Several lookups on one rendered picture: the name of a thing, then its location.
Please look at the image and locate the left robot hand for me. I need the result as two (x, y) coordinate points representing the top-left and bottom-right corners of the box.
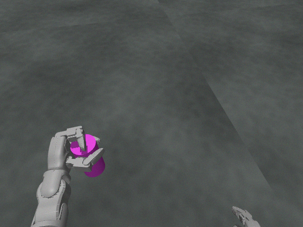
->
(47, 126), (105, 173)

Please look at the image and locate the left robot arm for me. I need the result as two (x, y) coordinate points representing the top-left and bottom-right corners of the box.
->
(31, 169), (71, 227)

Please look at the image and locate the can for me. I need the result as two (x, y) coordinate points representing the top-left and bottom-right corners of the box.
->
(70, 134), (105, 177)

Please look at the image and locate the right robot hand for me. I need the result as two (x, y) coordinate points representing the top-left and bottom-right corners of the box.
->
(232, 206), (261, 227)

